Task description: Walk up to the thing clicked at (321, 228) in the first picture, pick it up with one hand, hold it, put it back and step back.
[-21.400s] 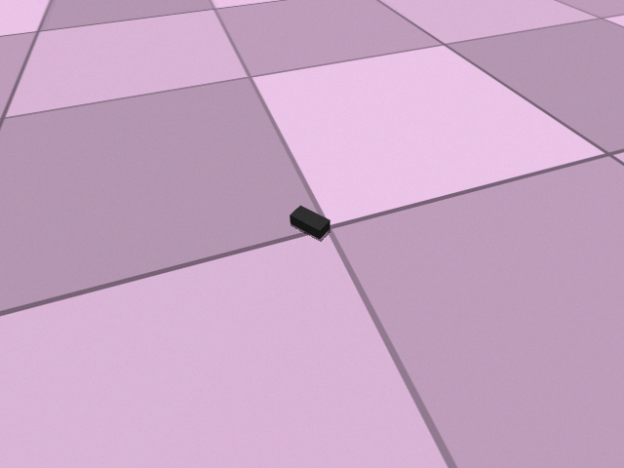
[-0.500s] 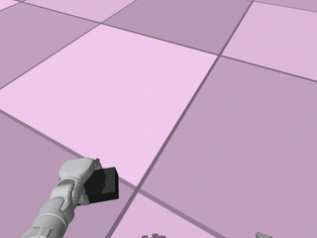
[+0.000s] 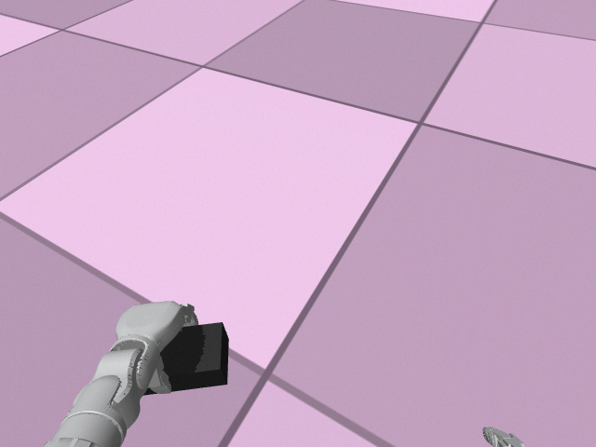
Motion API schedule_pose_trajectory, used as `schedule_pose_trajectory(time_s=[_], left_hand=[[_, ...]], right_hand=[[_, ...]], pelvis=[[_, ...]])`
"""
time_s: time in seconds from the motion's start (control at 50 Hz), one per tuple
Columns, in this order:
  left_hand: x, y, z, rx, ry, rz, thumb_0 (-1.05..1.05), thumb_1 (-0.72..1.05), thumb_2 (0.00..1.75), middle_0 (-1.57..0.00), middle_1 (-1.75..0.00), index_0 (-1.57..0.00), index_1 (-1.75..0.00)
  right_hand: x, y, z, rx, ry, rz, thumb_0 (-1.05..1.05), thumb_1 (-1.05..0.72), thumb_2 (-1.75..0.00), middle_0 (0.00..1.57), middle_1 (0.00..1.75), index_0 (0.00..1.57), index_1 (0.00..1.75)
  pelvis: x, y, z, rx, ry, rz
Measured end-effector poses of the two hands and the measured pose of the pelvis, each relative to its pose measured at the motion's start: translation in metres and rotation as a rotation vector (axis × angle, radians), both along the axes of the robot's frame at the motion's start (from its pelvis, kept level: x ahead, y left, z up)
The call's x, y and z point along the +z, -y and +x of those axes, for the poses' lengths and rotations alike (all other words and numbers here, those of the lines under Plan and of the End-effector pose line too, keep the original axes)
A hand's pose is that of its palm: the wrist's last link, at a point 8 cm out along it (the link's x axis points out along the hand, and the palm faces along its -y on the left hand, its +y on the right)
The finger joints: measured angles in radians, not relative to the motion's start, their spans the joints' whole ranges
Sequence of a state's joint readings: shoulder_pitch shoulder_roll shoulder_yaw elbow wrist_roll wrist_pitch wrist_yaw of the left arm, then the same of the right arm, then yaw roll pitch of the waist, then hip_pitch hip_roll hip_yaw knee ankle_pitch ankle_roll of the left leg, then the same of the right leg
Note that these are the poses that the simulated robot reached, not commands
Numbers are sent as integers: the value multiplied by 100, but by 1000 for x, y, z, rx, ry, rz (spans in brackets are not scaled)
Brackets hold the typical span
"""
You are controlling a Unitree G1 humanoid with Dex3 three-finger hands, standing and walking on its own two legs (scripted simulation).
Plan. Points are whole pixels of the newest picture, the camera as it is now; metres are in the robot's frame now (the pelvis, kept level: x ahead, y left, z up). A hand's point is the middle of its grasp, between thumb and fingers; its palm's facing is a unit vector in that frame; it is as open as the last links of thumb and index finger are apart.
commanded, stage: hold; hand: left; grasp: from above
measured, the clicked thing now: (172, 359) +0.31 +0.22 -0.10
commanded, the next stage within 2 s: crouch in 1.40 s
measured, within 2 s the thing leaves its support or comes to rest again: neither
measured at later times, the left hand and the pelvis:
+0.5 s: hand (160, 362) +0.28 +0.22 -0.04, palm faces -0.47 -0.05 -0.88, open 10.6 cm; pelvis -0.01 -0.01 +0.01, yaw +0 degrees
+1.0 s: hand (156, 363) +0.27 +0.21 -0.03, palm faces -0.47 -0.05 -0.88, open 10.6 cm; pelvis -0.01 -0.01 +0.01, yaw +0 degrees
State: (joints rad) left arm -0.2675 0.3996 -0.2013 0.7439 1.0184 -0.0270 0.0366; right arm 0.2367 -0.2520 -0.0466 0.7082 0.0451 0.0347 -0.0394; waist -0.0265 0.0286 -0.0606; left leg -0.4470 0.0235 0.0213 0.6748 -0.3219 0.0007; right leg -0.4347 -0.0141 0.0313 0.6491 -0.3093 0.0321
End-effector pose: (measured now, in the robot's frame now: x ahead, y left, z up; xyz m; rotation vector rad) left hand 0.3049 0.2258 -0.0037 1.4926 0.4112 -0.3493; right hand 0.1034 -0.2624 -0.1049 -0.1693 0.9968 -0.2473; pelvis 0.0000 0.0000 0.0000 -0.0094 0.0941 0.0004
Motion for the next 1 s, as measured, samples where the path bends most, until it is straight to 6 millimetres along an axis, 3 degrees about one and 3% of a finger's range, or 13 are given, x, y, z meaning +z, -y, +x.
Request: schedule_pose_trajectory(time_s=[0.56, 1.0], left_hand=[[21, 9, -22, -14, -1, -6, -3, -8, 51, -74, -43, -72, -43], [32, 9, -28, -16, 3, -11, -2, -8, 52, -73, -45, -71, -45]], right_hand=[[10, 0, 8, 28, 53, 18, 1, -90, -90, 20, 30, 20, 30], [20, -7, 24, 46, 96, 25, 1, -90, -90, 20, 30, 20, 30]], pelvis=[[9, 6, -12, -3, 60, 9], [13, 6, -13, -3, 87, 11]])
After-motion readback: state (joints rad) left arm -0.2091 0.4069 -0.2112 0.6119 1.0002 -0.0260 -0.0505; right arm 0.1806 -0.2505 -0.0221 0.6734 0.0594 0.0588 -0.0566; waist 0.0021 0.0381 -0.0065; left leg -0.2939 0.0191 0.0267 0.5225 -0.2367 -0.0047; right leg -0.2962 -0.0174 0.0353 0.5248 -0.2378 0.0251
